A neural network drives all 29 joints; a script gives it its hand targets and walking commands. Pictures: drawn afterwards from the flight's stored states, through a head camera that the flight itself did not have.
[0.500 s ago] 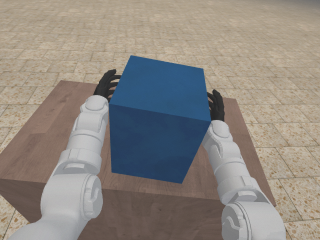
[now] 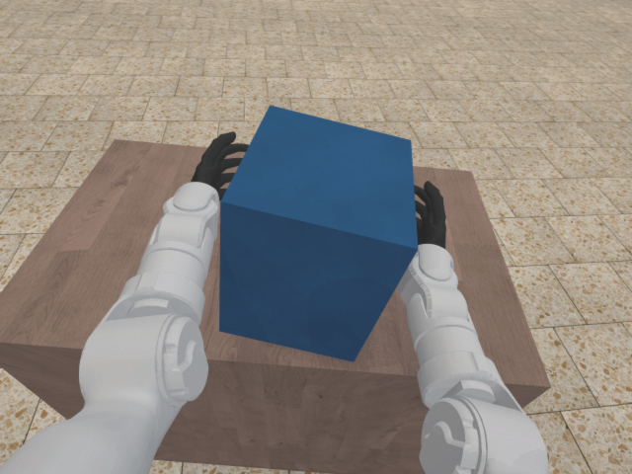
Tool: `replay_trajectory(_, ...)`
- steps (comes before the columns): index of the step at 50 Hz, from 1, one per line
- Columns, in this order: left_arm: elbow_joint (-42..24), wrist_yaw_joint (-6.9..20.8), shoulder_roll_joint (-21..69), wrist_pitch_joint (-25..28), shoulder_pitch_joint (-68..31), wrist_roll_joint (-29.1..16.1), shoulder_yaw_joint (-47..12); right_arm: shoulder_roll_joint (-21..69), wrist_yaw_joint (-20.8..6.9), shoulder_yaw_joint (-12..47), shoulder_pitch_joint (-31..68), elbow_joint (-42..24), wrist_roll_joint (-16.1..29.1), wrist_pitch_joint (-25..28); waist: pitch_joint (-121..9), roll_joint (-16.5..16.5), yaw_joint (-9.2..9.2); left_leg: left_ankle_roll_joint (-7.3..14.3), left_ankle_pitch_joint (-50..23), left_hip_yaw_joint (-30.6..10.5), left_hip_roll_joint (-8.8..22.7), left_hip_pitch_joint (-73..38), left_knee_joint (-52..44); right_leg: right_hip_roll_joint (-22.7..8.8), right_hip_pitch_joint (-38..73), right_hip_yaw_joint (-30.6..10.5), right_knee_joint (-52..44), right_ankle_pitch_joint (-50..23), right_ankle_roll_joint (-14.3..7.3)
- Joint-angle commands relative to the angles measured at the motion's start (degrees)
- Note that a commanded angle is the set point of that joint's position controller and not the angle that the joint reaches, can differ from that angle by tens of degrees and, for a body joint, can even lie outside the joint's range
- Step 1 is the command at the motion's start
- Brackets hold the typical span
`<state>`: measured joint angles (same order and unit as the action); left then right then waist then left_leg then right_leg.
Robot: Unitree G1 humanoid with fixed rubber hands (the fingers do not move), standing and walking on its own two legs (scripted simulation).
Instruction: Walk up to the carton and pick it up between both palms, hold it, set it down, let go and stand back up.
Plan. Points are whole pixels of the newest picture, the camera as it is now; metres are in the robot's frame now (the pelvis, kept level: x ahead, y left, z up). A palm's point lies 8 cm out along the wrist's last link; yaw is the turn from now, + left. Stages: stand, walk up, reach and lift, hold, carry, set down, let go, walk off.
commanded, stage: set down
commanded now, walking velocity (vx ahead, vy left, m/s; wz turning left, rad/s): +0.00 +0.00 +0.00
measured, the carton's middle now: (313, 237) +0.42 -0.04 +0.08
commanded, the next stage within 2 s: none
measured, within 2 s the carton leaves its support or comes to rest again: rests again in 0.90 s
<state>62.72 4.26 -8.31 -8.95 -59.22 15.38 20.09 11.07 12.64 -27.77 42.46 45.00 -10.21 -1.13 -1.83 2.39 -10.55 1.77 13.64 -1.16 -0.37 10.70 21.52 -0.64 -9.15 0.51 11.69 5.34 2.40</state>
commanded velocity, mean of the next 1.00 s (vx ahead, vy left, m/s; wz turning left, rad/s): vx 0.00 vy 0.00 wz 0.00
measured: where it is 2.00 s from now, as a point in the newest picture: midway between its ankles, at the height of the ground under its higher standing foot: outside the picture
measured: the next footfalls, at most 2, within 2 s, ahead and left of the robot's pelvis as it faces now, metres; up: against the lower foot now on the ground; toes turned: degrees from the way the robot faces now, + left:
none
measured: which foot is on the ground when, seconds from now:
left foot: down 0.00-1.00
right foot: down 0.00-1.00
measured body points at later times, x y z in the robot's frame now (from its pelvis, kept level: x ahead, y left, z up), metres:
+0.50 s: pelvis +0.02 +0.00 +0.00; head +0.05 +0.04 +0.45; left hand +0.50 +0.07 +0.13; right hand +0.38 -0.20 +0.08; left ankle -0.03 +0.09 -0.75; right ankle +0.00 -0.14 -0.75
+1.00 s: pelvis +0.01 +0.00 +0.00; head +0.05 +0.04 +0.45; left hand +0.49 +0.09 +0.11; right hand +0.38 -0.19 +0.08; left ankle -0.03 +0.09 -0.75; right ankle +0.00 -0.14 -0.75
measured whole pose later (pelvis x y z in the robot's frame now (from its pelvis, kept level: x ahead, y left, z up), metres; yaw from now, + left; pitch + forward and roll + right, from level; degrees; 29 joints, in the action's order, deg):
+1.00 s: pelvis +0.01 +0.00 +0.00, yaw -1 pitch +5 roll -2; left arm 61.5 7.7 -7.3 -3.2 -56.6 19.6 23.4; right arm 14.2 12.0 -33.7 40.8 46.6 -17.9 9.9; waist -0.4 3.0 -9.3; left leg 1.7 14.0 0.6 0.3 12.4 21.4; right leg -0.9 -11.1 4.5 11.4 5.0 1.7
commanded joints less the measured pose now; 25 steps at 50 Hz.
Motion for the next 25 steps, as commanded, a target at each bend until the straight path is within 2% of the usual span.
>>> replay_trajectory(1,-2.58,9.50,38.32,2.14,-33.18,-1.44,-11.28,24.77,-6.63,18.38,46.67,-8.51,-2.20,5.19,-32.83,-8.55,0.21,-7.56,-25.83,3.10,0.31,-12.61,0.02,3.05,12.63,7.00,4.60,-20.64,-1.60)
replay_trajectory(2,0.42,9.59,36.82,2.05,-34.85,-0.53,-9.55,23.86,-6.46,16.93,47.37,-8.16,-2.93,5.05,-29.39,-7.62,-1.01,-6.80,-22.13,3.44,-0.54,-10.90,-0.87,2.91,11.69,6.90,3.45,-19.37,-0.94)
replay_trajectory(3,-2.00,9.48,37.08,2.35,-32.45,-1.07,-11.03,24.52,-6.32,17.82,47.51,-11.13,-2.33,5.77,-33.22,-8.44,-0.03,-7.03,-24.16,4.18,-0.48,-12.81,-0.35,3.26,12.99,6.95,4.47,-22.23,-1.23)
replay_trajectory(5,-1.57,9.19,37.62,3.02,-33.56,-1.59,-11.63,24.56,-6.73,18.48,46.88,-8.92,-2.02,6.27,-34.28,-8.97,-0.39,-7.94,-29.19,3.72,-0.13,-12.44,1.03,3.29,12.63,6.57,5.22,-24.82,-1.50)
replay_trajectory(6,-2.51,9.13,37.62,3.07,-34.44,-1.74,-11.93,23.78,-6.48,18.24,46.25,-8.96,-1.78,6.68,-34.51,-10.10,-1.28,-8.05,-30.55,3.32,-0.26,-13.32,1.40,3.70,13.05,6.97,5.23,-25.19,-1.39)
replay_trajectory(7,-1.07,9.39,37.37,3.07,-33.18,-1.44,-11.59,24.21,-6.31,17.67,46.00,-8.88,-2.97,6.73,-33.78,-8.91,-1.77,-8.70,-30.78,2.99,0.34,-12.46,1.78,3.56,12.01,6.96,4.79,-25.29,-1.12)
replay_trajectory(8,-1.50,9.62,37.43,3.41,-32.91,-1.56,-11.85,25.49,-6.11,18.26,46.24,-9.95,-3.23,7.21,-36.14,-9.03,-0.93,-8.17,-30.90,3.93,-0.01,-12.82,1.58,3.82,12.87,6.70,4.84,-26.84,-1.25)
replay_trajectory(9,-3.95,9.65,37.90,4.12,-33.32,-2.39,-12.88,26.44,-6.03,19.82,45.56,-10.72,-2.17,7.59,-38.01,-9.29,-1.31,-7.94,-30.59,4.34,-1.04,-12.64,2.01,3.37,13.98,6.01,5.47,-29.67,-1.29)
replay_trajectory(10,-3.68,9.38,38.95,4.65,-36.06,-2.28,-13.85,26.82,-5.92,20.68,46.09,-10.70,-1.82,8.12,-37.69,-10.21,-2.42,-8.29,-32.45,3.82,-1.08,-12.09,2.28,3.16,13.74,6.52,6.14,-32.69,-0.56)
replay_trajectory(11,-2.45,9.67,38.56,4.94,-35.46,-2.00,-13.33,28.02,-5.81,20.48,45.77,-9.89,-2.59,8.12,-37.75,-10.24,-1.65,-7.85,-32.31,4.01,-1.02,-11.20,2.60,2.92,14.84,6.26,6.48,-33.97,-0.93)
replay_trajectory(13,-3.17,9.98,39.38,4.94,-33.60,-1.33,-13.34,27.59,-5.81,19.81,41.76,-6.68,-3.00,8.22,-35.67,-10.72,-2.50,-8.25,-32.03,3.81,-0.89,-11.98,2.12,2.81,15.62,6.32,6.33,-33.88,-1.09)
replay_trajectory(14,-4.15,10.07,39.07,4.82,-32.07,-1.75,-13.32,27.34,-5.50,20.98,40.98,-7.97,-2.45,8.59,-35.88,-10.55,-1.62,-8.06,-34.53,3.90,-0.22,-12.31,2.56,2.81,15.49,6.70,6.74,-35.30,-0.67)
replay_trajectory(15,-3.29,10.06,38.02,4.77,-31.47,-1.20,-13.84,27.26,-5.41,21.44,40.52,-8.51,-2.89,8.78,-35.59,-10.23,-1.64,-8.44,-35.54,3.65,0.00,-11.74,2.49,2.60,15.23,6.40,6.57,-35.08,-0.31)
replay_trajectory(16,-4.21,9.99,37.99,4.42,-31.30,-1.62,-14.16,26.20,-5.37,21.72,40.38,-8.08,-1.93,8.82,-36.20,-12.15,-1.90,-8.57,-37.01,3.04,-0.16,-13.62,2.78,2.89,13.87,6.58,6.39,-35.22,-0.44)
replay_trajectory(17,-3.73,10.14,37.68,4.51,-30.79,-2.05,-14.01,26.61,-5.22,21.39,39.94,-8.51,-1.92,8.84,-35.15,-10.09,-1.89,-8.41,-35.02,3.58,-0.59,-12.10,2.68,2.73,14.82,6.72,6.42,-36.09,-0.53)
replay_trajectory(18,-2.98,10.26,37.53,4.51,-30.53,-1.14,-13.30,27.08,-5.06,21.43,39.71,-8.11,-2.31,8.78,-33.66,-10.54,-1.55,-8.16,-33.79,3.85,-0.90,-10.92,2.29,2.81,15.67,6.38,6.61,-36.20,-0.72)
replay_trajectory(19,-5.22,10.21,38.57,4.83,-30.96,-1.49,-14.68,26.49,-5.04,22.02,40.06,-9.88,-2.05,9.35,-36.03,-10.80,-1.43,-8.21,-35.59,3.10,-0.21,-11.30,2.12,3.12,17.03,6.74,7.19,-37.26,-0.66)
replay_trajectory(21,-5.12,10.22,37.94,4.71,-31.50,-1.86,-15.02,25.61,-5.38,21.50,39.95,-8.80,-1.78,9.81,-35.61,-9.88,-2.39,-8.53,-36.83,3.30,-0.32,-12.77,3.10,3.40,14.62,6.92,6.27,-36.48,-0.78)
replay_trajectory(22,-3.91,10.09,38.80,4.68,-31.34,-1.48,-15.20,25.63,-5.25,21.22,39.30,-9.43,-2.11,10.28,-36.11,-11.72,-2.43,-8.96,-37.90,3.46,-0.15,-13.51,3.20,3.40,13.95,7.21,6.51,-36.93,-0.50)
replay_trajectory(23,-3.67,10.03,38.95,4.63,-31.57,-1.51,-15.26,25.18,-5.36,20.62,39.05,-7.03,-2.61,9.94,-34.40,-11.61,-2.59,-8.88,-36.69,3.31,0.17,-13.44,3.09,3.25,12.34,7.34,5.89,-33.34,-0.95)
replay_trajectory(24,0.36,10.24,38.52,4.57,-31.76,-0.27,-13.71,25.17,-5.63,19.12,38.96,-5.07,-4.76,9.54,-30.49,-10.15,-2.60,-8.43,-32.78,3.08,0.20,-11.31,1.96,2.79,11.91,7.56,5.37,-29.02,-1.06)
replay_trajectory(25,-1.56,10.10,37.87,4.84,-30.78,-0.18,-13.05,25.72,-5.90,18.27,40.46,-7.31,-4.62,9.78,-31.98,-9.32,-1.62,-7.99,-32.24,2.97,0.87,-11.92,1.40,3.28,12.97,7.59,5.70,-28.63,-1.09)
